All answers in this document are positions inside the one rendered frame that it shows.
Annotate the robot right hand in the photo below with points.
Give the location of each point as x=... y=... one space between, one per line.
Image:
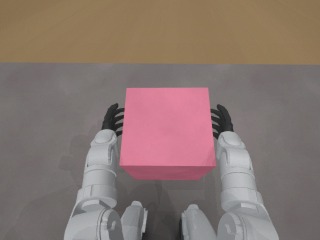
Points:
x=224 y=121

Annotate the left robot upper arm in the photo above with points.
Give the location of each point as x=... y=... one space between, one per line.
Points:
x=101 y=224

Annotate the left robot forearm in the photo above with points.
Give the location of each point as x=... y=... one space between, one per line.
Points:
x=99 y=178

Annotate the robot right shin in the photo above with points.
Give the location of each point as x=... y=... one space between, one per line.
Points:
x=192 y=206

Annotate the right robot upper arm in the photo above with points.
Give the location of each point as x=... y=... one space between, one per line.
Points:
x=236 y=225

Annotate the right robot thigh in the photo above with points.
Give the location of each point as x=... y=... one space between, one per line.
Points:
x=196 y=225

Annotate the right robot forearm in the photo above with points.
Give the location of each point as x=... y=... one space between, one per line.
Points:
x=239 y=190

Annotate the carton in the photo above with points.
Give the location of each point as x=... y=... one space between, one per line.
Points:
x=167 y=134

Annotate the robot left hand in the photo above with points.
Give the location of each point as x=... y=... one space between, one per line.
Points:
x=110 y=119

